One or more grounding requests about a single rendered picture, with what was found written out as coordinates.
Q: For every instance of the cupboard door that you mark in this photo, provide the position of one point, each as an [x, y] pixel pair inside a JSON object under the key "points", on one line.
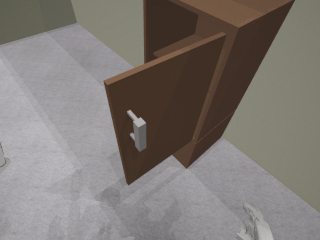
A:
{"points": [[168, 93]]}

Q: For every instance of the robot right hand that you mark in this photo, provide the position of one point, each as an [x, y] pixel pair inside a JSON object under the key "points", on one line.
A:
{"points": [[259, 231]]}

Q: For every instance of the robot left hand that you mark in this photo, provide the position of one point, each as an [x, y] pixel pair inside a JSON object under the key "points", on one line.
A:
{"points": [[4, 162]]}

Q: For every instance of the handle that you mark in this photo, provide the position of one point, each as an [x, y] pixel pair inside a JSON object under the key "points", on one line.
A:
{"points": [[140, 131]]}

